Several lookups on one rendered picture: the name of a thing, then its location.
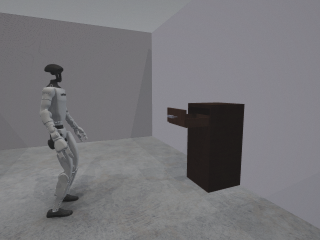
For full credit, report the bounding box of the robot right foot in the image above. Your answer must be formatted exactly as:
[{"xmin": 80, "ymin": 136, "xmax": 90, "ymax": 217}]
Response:
[{"xmin": 46, "ymin": 208, "xmax": 73, "ymax": 218}]

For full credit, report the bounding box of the right robot shin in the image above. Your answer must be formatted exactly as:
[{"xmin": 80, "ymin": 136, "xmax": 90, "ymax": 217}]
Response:
[{"xmin": 52, "ymin": 173, "xmax": 73, "ymax": 212}]

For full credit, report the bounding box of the cabinet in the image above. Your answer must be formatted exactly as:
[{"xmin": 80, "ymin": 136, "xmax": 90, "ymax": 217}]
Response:
[{"xmin": 187, "ymin": 102, "xmax": 245, "ymax": 193}]

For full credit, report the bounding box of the right robot forearm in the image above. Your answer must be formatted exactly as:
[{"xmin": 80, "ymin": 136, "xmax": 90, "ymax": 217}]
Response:
[{"xmin": 40, "ymin": 110, "xmax": 62, "ymax": 142}]

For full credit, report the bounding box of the handle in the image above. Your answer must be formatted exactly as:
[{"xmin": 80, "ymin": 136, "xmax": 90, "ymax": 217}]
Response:
[{"xmin": 167, "ymin": 115, "xmax": 177, "ymax": 119}]

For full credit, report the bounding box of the right robot upper arm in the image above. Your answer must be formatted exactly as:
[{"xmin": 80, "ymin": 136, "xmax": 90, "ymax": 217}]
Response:
[{"xmin": 39, "ymin": 87, "xmax": 55, "ymax": 118}]

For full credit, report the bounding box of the left robot forearm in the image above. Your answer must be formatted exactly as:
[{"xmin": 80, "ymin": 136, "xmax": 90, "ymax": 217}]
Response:
[{"xmin": 65, "ymin": 110, "xmax": 78, "ymax": 129}]

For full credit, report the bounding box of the robot left hand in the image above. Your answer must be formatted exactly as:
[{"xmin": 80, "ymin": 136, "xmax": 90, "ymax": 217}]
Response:
[{"xmin": 74, "ymin": 126, "xmax": 88, "ymax": 142}]

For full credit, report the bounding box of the robot right hand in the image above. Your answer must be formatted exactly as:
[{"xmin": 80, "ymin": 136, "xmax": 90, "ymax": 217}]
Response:
[{"xmin": 54, "ymin": 139, "xmax": 74, "ymax": 162}]

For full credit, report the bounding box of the drawer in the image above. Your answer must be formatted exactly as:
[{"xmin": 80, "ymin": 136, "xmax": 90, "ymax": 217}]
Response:
[{"xmin": 167, "ymin": 107, "xmax": 210, "ymax": 128}]

